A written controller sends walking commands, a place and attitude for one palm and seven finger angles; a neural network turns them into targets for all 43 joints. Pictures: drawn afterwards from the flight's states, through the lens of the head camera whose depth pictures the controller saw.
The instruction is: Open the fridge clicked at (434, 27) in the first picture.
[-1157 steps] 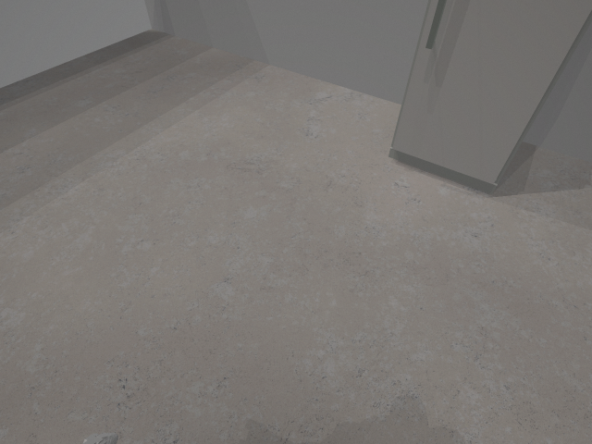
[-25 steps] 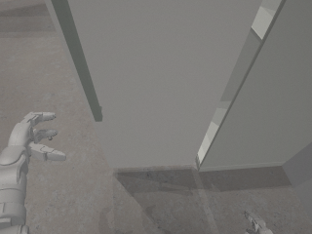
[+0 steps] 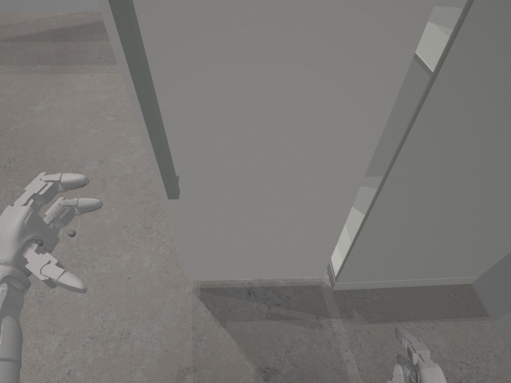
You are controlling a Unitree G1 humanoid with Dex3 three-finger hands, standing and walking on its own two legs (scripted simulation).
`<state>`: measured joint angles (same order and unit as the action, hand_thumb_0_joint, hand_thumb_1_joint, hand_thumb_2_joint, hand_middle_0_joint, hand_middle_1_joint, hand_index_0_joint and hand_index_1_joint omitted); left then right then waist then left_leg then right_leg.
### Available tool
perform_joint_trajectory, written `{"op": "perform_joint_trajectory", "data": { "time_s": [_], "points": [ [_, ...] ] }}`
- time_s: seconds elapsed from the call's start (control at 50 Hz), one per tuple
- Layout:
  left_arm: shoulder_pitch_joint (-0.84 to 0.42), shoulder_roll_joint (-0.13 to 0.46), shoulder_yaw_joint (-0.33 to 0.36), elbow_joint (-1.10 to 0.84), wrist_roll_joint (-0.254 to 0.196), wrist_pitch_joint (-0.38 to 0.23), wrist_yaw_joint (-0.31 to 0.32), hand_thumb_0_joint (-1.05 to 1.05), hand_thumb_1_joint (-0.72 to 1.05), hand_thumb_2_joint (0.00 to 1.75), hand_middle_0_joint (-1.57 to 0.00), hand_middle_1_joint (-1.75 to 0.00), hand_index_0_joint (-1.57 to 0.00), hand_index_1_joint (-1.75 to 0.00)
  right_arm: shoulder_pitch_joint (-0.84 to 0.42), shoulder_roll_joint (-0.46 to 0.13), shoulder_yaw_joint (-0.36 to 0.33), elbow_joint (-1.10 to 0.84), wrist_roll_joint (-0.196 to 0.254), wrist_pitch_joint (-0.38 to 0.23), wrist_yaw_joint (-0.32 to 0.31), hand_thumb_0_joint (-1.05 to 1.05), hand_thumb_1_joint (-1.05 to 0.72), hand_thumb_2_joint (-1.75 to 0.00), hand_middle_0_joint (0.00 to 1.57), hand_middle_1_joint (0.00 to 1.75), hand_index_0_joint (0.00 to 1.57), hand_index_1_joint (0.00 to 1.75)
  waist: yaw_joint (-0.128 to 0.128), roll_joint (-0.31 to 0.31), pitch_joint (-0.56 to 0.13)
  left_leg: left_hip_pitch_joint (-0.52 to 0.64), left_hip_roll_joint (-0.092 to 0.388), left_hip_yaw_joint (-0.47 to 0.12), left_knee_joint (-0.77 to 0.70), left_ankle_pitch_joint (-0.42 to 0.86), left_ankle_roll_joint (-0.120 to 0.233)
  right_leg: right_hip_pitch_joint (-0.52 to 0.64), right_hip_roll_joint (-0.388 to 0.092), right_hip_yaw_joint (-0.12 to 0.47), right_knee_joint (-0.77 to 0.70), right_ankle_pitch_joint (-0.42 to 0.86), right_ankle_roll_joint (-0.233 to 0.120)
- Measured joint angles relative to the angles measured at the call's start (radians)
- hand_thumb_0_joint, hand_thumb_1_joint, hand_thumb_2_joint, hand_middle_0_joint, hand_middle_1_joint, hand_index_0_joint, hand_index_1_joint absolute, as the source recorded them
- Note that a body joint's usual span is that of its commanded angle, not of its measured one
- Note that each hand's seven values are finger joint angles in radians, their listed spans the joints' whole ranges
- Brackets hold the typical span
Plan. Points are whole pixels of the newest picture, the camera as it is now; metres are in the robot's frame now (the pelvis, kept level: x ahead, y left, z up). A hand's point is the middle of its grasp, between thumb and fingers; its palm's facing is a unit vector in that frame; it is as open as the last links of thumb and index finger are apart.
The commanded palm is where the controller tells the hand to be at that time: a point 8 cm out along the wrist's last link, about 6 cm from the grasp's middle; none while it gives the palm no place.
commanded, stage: draw the hand back to the body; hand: left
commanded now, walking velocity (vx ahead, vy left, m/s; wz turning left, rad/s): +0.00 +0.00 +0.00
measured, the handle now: (152, 100) +0.55 +0.25 +0.15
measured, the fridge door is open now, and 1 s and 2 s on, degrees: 89 89 89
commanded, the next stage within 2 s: step back with the hand held close in 1.06 s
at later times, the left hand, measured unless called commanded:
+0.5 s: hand (47, 229) +0.25 +0.28 +0.16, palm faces +0.48 -0.80 -0.36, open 10.6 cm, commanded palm +0.19 +0.31 +0.18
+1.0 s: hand (50, 247) +0.22 +0.25 +0.18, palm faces +0.47 -0.79 -0.40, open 7.5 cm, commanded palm +0.17 +0.29 +0.20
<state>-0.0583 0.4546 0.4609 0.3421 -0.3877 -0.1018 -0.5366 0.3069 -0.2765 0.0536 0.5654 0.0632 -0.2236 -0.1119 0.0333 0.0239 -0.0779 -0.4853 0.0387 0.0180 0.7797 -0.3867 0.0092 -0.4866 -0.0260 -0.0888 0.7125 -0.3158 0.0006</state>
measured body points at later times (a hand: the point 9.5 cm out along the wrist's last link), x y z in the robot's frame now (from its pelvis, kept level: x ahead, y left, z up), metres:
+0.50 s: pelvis +0.03 +0.00 +0.03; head +0.02 -0.01 +0.48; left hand +0.22 +0.32 +0.18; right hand +0.22 -0.22 -0.05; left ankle +0.01 +0.11 -0.71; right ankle +0.03 -0.12 -0.71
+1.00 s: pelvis +0.03 -0.02 +0.03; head +0.01 -0.04 +0.48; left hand +0.19 +0.29 +0.20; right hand +0.21 -0.24 -0.05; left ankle +0.01 +0.11 -0.71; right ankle +0.03 -0.12 -0.71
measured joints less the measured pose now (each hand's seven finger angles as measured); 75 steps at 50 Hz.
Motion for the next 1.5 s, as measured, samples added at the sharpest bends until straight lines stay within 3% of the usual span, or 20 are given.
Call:
{"op": "perform_joint_trajectory", "data": {
  "time_s": [0.02,0.08,0.16,0.22,0.3,0.52,0.72,0.84,1.2,1.32,1.5],
  "points": [
    [0.004,0.0,-0.012,-0.019,0.043,0.006,0.045,-0.01,-0.51,0.22,-0.25,-1.12,-0.25,-1.13,-0.01,0.004,-0.001,0.005,-0.008,-0.003,0.0,0.01,-0.91,-0.9,0.21,0.3,0.2,0.3,0.003,-0.001,0.004,0.011,-0.001,-0.001,-0.008,0.003,0.0,0.012,-0.001,-0.001,-0.008,0.003,0.0],
    [0.032,-0.014,-0.058,-0.095,0.158,0.016,0.272,-0.01,-0.44,0.25,-0.25,-1.09,-0.25,-1.09,-0.045,0.021,-0.001,0.024,-0.03,0.0,0.004,0.01,-0.91,-0.9,0.21,0.3,0.2,0.3,0.005,-0.006,0.021,0.058,-0.008,-0.001,-0.055,0.024,-0.001,0.058,-0.005,-0.002,-0.051,0.021,0.002],
    [0.146,-0.063,-0.091,-0.251,0.249,0.022,0.491,-0.01,-0.33,0.3,-0.24,-1.02,-0.24,-1.02,-0.074,0.038,0.0,0.035,-0.046,0.009,0.009,0.01,-0.91,-0.9,0.21,0.3,0.2,0.31,0.005,-0.008,0.034,0.13,-0.013,0.01,-0.133,0.052,0.003,0.124,-0.006,0.007,-0.122,0.048,0.005],
    [0.221,-0.089,-0.111,-0.338,0.289,0.017,0.576,-0.01,-0.23,0.35,-0.24,-0.96,-0.24,-0.97,-0.079,0.046,-0.004,0.048,-0.053,0.014,0.012,0.01,-0.91,-0.9,0.21,0.3,0.2,0.31,0.017,-0.007,0.041,0.183,-0.016,0.016,-0.182,0.065,0.004,0.174,-0.006,0.012,-0.166,0.059,0.008],
    [0.273,-0.105,-0.126,-0.402,0.324,0.02,0.63,-0.01,-0.1,0.42,-0.23,-0.88,-0.23,-0.89,-0.08,0.049,-0.01,0.07,-0.058,0.023,0.015,0.01,-0.91,-0.9,0.21,0.3,0.2,0.31,0.036,-0.001,0.049,0.246,-0.02,0.019,-0.233,0.076,0.005,0.233,-0.008,0.014,-0.21,0.067,0.01],
    [0.385,-0.113,-0.121,-0.55,0.34,0.031,0.647,0.0,0.3,0.61,-0.22,-0.65,-0.22,-0.66,-0.089,0.053,-0.022,0.087,-0.068,0.04,0.033,0.01,-0.91,-0.9,0.21,0.3,0.2,0.31,0.044,0.018,0.056,0.351,-0.02,0.03,-0.328,0.097,-0.002,0.32,-0.003,0.023,-0.278,0.076,0.008],
    [0.512,-0.104,-0.106,-0.702,0.334,0.018,0.633,0.01,0.65,0.78,-0.21,-0.44,-0.21,-0.44,-0.089,0.052,-0.038,0.083,-0.072,0.05,0.041,0.01,-0.91,-0.9,0.21,0.3,0.2,0.3,0.043,0.03,0.051,0.377,-0.008,0.031,-0.35,0.102,-0.013,0.343,0.01,0.023,-0.295,0.078,-0.001],
    [0.516,-0.109,-0.101,-0.691,0.332,0.01,0.635,0.01,0.8,0.85,-0.21,-0.35,-0.21,-0.36,-0.093,0.051,-0.043,0.089,-0.07,0.058,0.03,0.01,-0.91,-0.9,0.2,0.3,0.2,0.3,0.05,0.035,0.063,0.377,-0.003,0.027,-0.35,0.108,-0.018,0.343,0.015,0.018,-0.292,0.081,-0.007],
    [0.501,-0.115,-0.108,-0.668,0.333,-0.006,0.645,0.02,0.89,0.89,-0.21,-0.3,-0.21,-0.31,-0.091,0.056,-0.045,0.107,-0.071,0.041,0.022,0.01,-0.91,-0.9,0.2,0.3,0.2,0.3,0.038,0.03,0.078,0.39,0.005,0.029,-0.351,0.119,-0.024,0.355,0.023,0.021,-0.295,0.094,-0.015],
    [0.52,-0.116,-0.086,-0.697,0.35,-0.073,0.651,0.02,0.89,0.89,-0.2,-0.3,-0.21,-0.31,-0.115,0.041,-0.04,0.069,-0.067,0.102,0.035,0.01,-0.91,-0.9,0.21,0.3,0.2,0.3,0.005,0.024,0.062,0.287,0.012,0.026,-0.283,0.103,-0.011,0.278,0.027,0.019,-0.284,0.11,-0.009],
    [0.585,-0.053,-0.065,-0.777,0.355,-0.074,0.67,0.02,0.89,0.89,-0.21,-0.3,-0.21,-0.31,-0.118,0.046,-0.055,-0.003,-0.059,0.168,0.02,0.01,-0.91,-0.9,0.2,0.3,0.2,0.3,-0.023,-0.033,0.093,0.236,-0.027,0.067,-0.265,0.121,0.021,0.199,-0.012,0.062,-0.231,0.125,0.026]
  ]
}}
